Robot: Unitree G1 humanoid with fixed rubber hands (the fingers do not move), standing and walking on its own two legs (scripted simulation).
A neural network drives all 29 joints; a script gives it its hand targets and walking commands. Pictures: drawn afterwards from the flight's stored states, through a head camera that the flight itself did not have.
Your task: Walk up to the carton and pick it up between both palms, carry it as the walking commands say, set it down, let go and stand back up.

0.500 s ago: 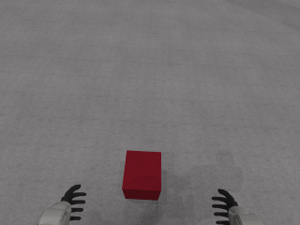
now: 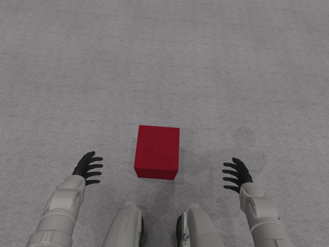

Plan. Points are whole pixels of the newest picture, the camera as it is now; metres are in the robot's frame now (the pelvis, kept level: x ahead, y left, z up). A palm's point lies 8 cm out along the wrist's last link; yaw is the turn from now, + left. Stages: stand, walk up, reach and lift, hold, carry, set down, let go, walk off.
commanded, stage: reach and lift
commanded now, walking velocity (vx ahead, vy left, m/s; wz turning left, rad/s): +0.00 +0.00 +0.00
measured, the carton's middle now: (157, 154) +0.48 +0.02 -0.57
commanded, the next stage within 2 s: none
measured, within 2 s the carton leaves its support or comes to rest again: neither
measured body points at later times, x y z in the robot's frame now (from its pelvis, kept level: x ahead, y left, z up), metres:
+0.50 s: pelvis -0.03 +0.00 -0.03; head +0.22 +0.01 +0.34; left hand +0.44 +0.21 -0.13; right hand +0.42 -0.19 -0.13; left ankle +0.06 +0.11 -0.66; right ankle +0.05 -0.12 -0.66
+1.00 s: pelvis -0.01 +0.01 -0.06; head +0.30 +0.01 +0.27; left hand +0.50 +0.20 -0.19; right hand +0.47 -0.19 -0.19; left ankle +0.06 +0.12 -0.66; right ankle +0.06 -0.12 -0.66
